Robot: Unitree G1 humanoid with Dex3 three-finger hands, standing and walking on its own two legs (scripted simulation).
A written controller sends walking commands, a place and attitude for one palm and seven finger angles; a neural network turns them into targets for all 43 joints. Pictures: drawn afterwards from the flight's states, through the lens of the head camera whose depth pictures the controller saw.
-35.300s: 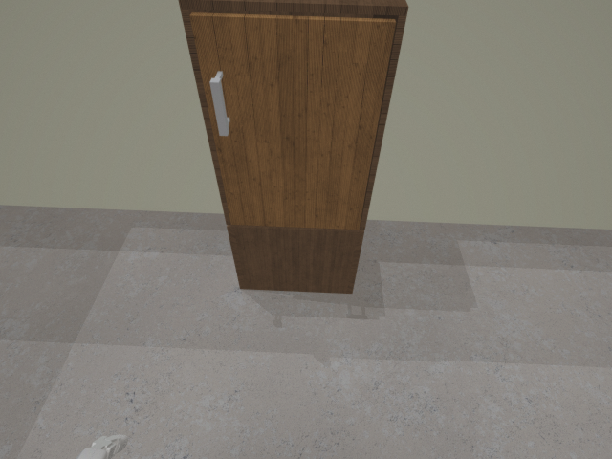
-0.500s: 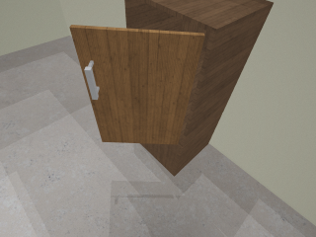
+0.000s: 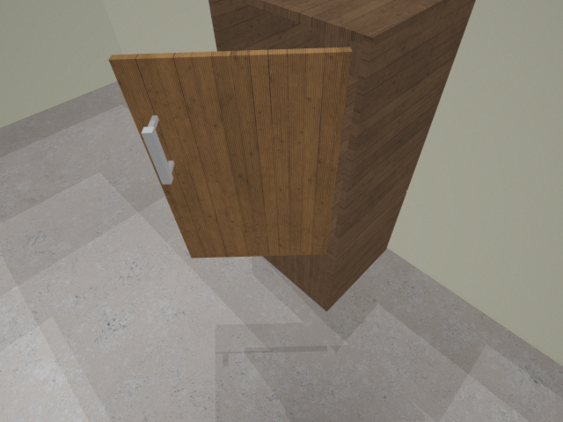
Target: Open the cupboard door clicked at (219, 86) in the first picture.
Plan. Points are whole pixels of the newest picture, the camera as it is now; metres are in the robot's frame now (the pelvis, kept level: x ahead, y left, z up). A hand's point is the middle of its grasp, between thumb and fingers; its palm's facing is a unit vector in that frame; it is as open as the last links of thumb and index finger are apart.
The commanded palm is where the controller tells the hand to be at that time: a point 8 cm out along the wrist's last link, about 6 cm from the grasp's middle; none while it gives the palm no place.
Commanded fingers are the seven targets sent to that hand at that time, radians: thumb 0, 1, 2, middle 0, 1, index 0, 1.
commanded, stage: look again from close up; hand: left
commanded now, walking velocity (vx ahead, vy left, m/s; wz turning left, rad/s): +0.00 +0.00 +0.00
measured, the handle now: (160, 150) +0.57 +0.27 +0.06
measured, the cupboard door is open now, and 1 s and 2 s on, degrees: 46 46 46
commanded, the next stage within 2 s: shuffle to correct the standing spot in 0.24 s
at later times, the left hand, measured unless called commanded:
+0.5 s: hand out of the picture +0.01 +0.14 -0.17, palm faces +0.05 -0.98 -0.20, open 7.4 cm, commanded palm none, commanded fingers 0.00 0.90 0.90 -0.20 -0.30 -0.20 -0.30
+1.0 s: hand out of the picture +0.10 +0.17 -0.16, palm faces +0.07 -0.97 -0.24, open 7.3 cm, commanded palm none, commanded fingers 0.00 0.90 0.90 -0.20 -0.30 -0.20 -0.30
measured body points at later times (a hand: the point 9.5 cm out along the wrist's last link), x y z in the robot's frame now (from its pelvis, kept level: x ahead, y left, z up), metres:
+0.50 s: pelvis +0.00 -0.04 +0.00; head +0.02 -0.04 +0.45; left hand +0.01 +0.19 -0.15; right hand +0.02 -0.27 -0.16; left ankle -0.03 +0.09 -0.73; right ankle -0.01 -0.15 -0.73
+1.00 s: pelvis +0.04 -0.01 -0.01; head +0.08 -0.03 +0.44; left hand +0.10 +0.22 -0.15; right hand +0.04 -0.22 -0.18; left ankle -0.02 +0.08 -0.72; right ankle +0.04 -0.09 -0.73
